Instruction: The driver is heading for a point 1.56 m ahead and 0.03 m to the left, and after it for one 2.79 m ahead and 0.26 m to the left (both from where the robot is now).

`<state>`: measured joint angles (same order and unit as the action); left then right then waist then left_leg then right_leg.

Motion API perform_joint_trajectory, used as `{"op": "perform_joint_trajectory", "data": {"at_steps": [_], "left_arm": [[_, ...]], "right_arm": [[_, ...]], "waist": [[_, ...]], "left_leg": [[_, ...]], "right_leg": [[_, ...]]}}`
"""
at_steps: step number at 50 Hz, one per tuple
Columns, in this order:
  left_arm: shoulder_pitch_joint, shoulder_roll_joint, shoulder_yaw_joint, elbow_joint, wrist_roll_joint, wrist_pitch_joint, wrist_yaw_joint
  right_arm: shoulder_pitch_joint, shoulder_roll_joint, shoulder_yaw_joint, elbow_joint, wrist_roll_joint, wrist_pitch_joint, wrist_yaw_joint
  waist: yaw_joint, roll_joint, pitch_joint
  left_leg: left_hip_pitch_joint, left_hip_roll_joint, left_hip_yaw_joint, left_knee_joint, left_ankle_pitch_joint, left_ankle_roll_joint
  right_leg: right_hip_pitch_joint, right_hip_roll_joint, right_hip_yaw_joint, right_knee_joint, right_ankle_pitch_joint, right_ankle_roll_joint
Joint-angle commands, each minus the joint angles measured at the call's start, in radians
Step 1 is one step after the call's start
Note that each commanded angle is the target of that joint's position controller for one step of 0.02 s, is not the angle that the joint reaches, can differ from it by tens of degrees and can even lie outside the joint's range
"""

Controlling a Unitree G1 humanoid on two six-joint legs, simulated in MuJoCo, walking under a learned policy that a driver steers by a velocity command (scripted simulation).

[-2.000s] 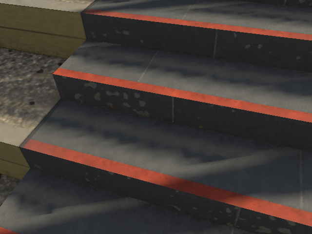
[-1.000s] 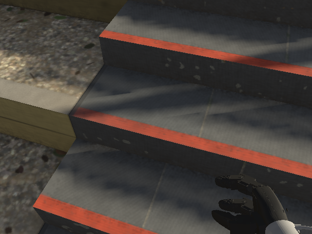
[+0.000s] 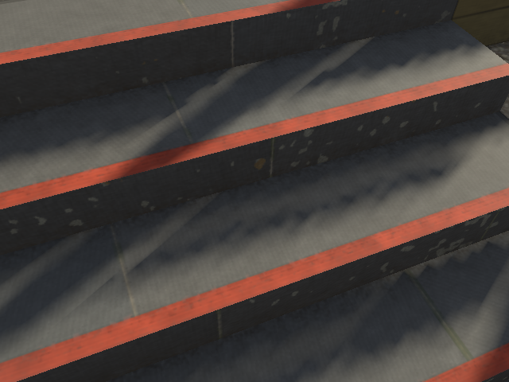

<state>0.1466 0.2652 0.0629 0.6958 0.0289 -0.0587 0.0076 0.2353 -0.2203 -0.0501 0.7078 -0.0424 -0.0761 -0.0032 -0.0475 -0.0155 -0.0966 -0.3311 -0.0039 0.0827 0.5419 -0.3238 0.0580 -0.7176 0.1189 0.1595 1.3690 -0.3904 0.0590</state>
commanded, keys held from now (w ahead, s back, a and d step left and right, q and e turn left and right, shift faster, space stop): e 0.08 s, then no key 0.82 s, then w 0.10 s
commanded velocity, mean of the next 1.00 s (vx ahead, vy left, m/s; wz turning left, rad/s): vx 0.01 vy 0.00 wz -0.19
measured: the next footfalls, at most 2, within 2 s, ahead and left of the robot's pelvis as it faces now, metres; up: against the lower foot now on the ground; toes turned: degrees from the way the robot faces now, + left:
right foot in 0.32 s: +0.08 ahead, -0.15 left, +0.00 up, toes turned -11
left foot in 1.62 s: +0.41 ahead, +0.05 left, +0.15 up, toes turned -3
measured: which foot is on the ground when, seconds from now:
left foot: down 0.00-1.00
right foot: up 0.00-0.30, down 0.32-1.00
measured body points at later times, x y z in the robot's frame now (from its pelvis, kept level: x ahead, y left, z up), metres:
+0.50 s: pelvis +0.03 -0.03 -0.01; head +0.05 -0.02 +0.44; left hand +0.25 +0.14 -0.11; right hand +0.12 -0.28 -0.12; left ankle -0.03 +0.10 -0.73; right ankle +0.04 -0.14 -0.73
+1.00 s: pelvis +0.03 -0.02 +0.00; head +0.03 -0.02 +0.45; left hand +0.17 +0.19 -0.13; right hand +0.07 -0.28 -0.12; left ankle -0.03 +0.10 -0.73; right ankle +0.04 -0.14 -0.73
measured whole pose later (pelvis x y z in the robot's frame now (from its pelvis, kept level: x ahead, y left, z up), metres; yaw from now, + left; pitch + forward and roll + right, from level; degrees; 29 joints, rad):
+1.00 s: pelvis +0.03 -0.02 +0.00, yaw -9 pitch +0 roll +0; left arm 0.26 0.18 0.03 0.79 0.02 -0.03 0.00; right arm 0.31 -0.19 -0.01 0.75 -0.03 0.00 -0.03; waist -0.01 -0.01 -0.01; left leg -0.10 0.06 0.14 0.48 -0.38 -0.01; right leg -0.30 0.00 -0.04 0.52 -0.22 -0.02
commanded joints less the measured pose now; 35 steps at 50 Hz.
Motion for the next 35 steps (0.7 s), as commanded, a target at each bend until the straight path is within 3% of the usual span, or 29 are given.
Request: {"op": "perform_joint_trajectory", "data": {"at_steps": [1,3,6,9,11,12,13,14,15,16,17,18,19,20,21,22,23,24,26,29,35], "left_arm": [[-0.113,0.051,0.014,-0.102,0.005,-0.017,0.023],[-0.095,0.061,0.014,-0.082,-0.011,-0.026,0.017],[-0.121,0.062,0.015,-0.081,-0.003,-0.043,0.012],[-0.131,0.034,0.000,-0.080,0.002,-0.035,0.007],[-0.078,-0.006,-0.018,-0.057,0.027,-0.016,-0.042],[-0.070,-0.030,-0.023,-0.058,0.023,-0.014,-0.072],[-0.052,-0.022,-0.020,-0.061,0.015,-0.014,-0.089],[-0.023,-0.008,-0.015,-0.058,0.001,-0.018,-0.099],[-0.021,0.004,-0.014,-0.052,-0.013,-0.027,-0.100],[-0.017,0.019,-0.009,-0.059,-0.023,-0.041,-0.085],[-0.015,0.042,-0.001,-0.073,-0.014,-0.063,-0.069],[-0.114,0.123,0.001,-0.118,-0.046,-0.071,-0.061],[-0.139,0.058,-0.010,-0.132,-0.052,-0.060,-0.067],[-0.142,0.048,-0.005,-0.119,-0.045,-0.052,-0.068],[-0.131,0.064,0.008,-0.114,-0.044,-0.045,-0.063],[-0.119,0.042,0.002,-0.107,-0.045,-0.036,-0.064],[-0.102,0.016,-0.006,-0.092,-0.048,-0.033,-0.068],[-0.095,0.017,-0.005,-0.084,-0.047,-0.033,-0.069],[-0.094,0.017,-0.001,-0.081,-0.038,-0.036,-0.064],[-0.083,0.004,-0.002,-0.071,-0.036,-0.035,-0.058],[-0.080,0.007,0.001,-0.044,-0.041,-0.030,-0.060]], "right_arm": [[-0.108,-0.027,0.021,-0.090,0.002,0.024,-0.012],[-0.054,-0.061,0.017,-0.089,-0.013,0.041,-0.009],[0.007,-0.077,0.021,-0.063,0.002,0.045,0.009],[0.025,-0.077,0.024,-0.029,-0.005,0.044,0.031],[-0.136,-0.041,0.045,-0.057,0.023,0.013,0.041],[-0.167,-0.045,0.047,-0.060,0.030,-0.014,0.040],[-0.191,-0.062,0.046,-0.049,0.035,-0.030,0.040],[-0.213,-0.083,0.043,-0.038,0.036,-0.032,0.043],[-0.176,-0.076,0.044,-0.015,0.037,-0.034,0.055],[-0.102,-0.052,0.045,0.028,0.045,-0.039,0.061],[0.022,0.020,0.061,0.058,0.049,-0.038,0.061],[0.239,0.040,0.062,0.052,0.057,-0.050,0.020],[0.137,-0.023,0.050,0.024,0.069,-0.053,0.010],[-0.006,-0.063,0.033,-0.021,0.051,-0.040,0.006],[-0.046,-0.071,0.024,-0.042,0.039,-0.031,0.003],[-0.014,-0.070,0.016,-0.031,0.046,-0.024,0.008],[-0.007,-0.045,0.024,-0.031,0.047,-0.022,0.024],[-0.004,-0.021,0.029,-0.030,0.043,-0.023,0.040],[-0.013,-0.022,0.025,-0.037,0.042,-0.028,0.052],[0.000,-0.029,0.023,-0.036,0.040,-0.027,0.057],[0.029,-0.033,0.021,-0.026,0.034,-0.016,0.066]], "waist": [[0.033,0.063,-0.053],[0.003,0.095,-0.042],[-0.016,0.112,-0.027],[-0.012,0.103,-0.010],[0.061,0.074,-0.008],[0.078,0.102,0.003],[0.091,0.101,0.004],[0.116,0.084,0.023],[0.104,0.075,0.031],[0.082,0.099,-0.003],[0.036,0.000,-0.080],[-0.088,-0.168,-0.239],[-0.043,-0.113,-0.186],[-0.013,-0.038,-0.115],[-0.001,-0.050,-0.089],[-0.005,-0.062,-0.081],[-0.001,-0.026,-0.045],[0.004,-0.007,-0.028],[0.013,0.003,-0.043],[0.022,0.017,-0.050],[0.025,0.021,-0.008]], "left_leg": [[0.201,0.259,-0.232,-0.210,0.400,0.228],[0.255,0.266,-0.189,-0.217,0.374,0.246],[0.290,0.289,-0.176,-0.238,0.323,0.257],[0.308,0.313,-0.171,-0.265,0.253,0.249],[0.111,0.231,-0.033,-0.251,0.146,0.160],[0.022,0.230,-0.034,-0.219,0.141,0.112],[-0.031,0.237,-0.038,-0.177,0.116,0.097],[-0.059,0.248,-0.044,-0.129,0.088,0.091],[-0.053,0.259,-0.066,-0.090,0.128,0.086],[-0.012,0.255,-0.058,-0.040,0.175,0.063],[-0.009,0.187,0.007,0.065,0.150,-0.029],[-0.054,0.092,0.023,0.133,-0.018,-0.108],[0.001,0.062,0.020,0.113,-0.008,-0.150],[0.057,0.057,0.039,0.092,0.013,-0.126],[0.052,0.058,0.054,0.092,0.032,-0.097],[0.034,0.066,0.039,0.062,0.014,-0.086],[0.043,0.074,0.029,0.029,0.015,-0.079],[0.060,0.081,0.023,0.003,0.044,-0.069],[0.078,0.089,0.018,-0.001,0.126,-0.054],[0.085,0.099,0.018,0.000,0.193,-0.051],[0.074,0.103,0.023,-0.015,0.134,-0.063]], "right_leg": [[-0.212,-0.020,0.000,0.163,0.073,0.013],[-0.262,-0.011,0.001,0.152,0.093,0.031],[-0.280,-0.022,-0.028,0.031,0.092,0.039],[-0.277,-0.070,-0.037,-0.143,0.108,0.030],[0.007,-0.142,-0.173,-0.400,0.038,0.032],[0.151,-0.173,-0.168,-0.478,-0.013,0.033],[0.237,-0.169,-0.181,-0.552,0.043,0.021],[0.316,-0.163,-0.207,-0.702,0.164,-0.006],[0.374,-0.157,-0.220,-0.820,0.284,-0.040],[0.436,-0.153,-0.213,-0.882,0.386,-0.088],[0.563,-0.228,-0.109,-0.895,0.779,-0.166],[0.709,-0.367,0.094,-0.814,1.083,-0.385],[0.575,-0.373,0.142,-0.851,0.879,-0.371],[0.457,-0.302,0.043,-0.858,0.691,-0.279],[0.426,-0.267,0.006,-0.856,0.539,-0.230],[0.444,-0.258,0.010,-0.867,0.428,-0.205],[0.414,-0.245,0.006,-0.884,0.344,-0.179],[0.395,-0.216,-0.033,-0.876,0.315,-0.165],[0.415,-0.185,-0.086,-0.835,0.396,-0.161],[0.446,-0.167,-0.125,-0.797,0.493,-0.158],[0.443,-0.157,-0.133,-0.809,0.450,-0.150]]}}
